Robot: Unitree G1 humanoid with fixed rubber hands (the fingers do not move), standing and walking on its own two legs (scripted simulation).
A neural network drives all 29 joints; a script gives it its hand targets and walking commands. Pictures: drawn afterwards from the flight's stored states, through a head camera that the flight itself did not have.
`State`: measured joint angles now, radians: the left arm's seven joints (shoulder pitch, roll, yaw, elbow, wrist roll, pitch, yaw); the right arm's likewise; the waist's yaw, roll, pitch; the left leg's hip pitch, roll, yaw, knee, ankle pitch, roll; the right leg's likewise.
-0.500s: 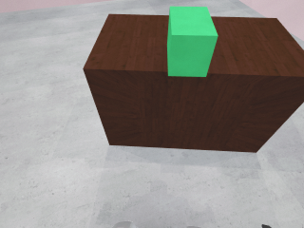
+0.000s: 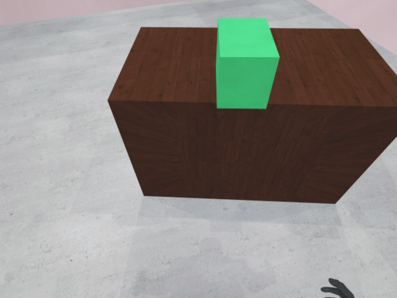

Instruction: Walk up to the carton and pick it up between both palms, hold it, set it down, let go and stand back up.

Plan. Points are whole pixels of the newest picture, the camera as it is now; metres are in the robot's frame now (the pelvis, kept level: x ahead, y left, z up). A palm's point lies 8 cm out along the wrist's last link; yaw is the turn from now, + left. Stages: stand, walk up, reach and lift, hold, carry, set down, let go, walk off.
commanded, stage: walk up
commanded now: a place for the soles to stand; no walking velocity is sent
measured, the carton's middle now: (241, 62) +0.83 -0.11 +0.02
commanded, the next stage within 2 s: none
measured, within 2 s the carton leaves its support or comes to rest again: neither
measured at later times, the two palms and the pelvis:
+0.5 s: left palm out of the picture +0.12 +0.30 -0.10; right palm out of the picture +0.06 -0.34 -0.11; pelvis +0.02 -0.02 +0.00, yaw -4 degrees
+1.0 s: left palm (109, 260) +0.21 +0.23 -0.11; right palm out of the picture +0.20 -0.41 -0.10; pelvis +0.16 -0.09 +0.00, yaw -2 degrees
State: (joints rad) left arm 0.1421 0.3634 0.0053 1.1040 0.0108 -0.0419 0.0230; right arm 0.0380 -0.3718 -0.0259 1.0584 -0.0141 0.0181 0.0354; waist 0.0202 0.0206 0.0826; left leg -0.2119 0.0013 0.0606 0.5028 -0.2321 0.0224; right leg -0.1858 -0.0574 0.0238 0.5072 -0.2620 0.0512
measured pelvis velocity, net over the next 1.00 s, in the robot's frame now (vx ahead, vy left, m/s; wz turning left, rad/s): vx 0.16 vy -0.09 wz -0.04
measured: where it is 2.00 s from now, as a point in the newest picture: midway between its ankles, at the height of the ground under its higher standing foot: (232, 262)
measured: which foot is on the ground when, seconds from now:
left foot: down 0.00-0.66, up 0.68-1.00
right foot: down 0.00-0.38, up 0.40-0.64, down 0.66-1.00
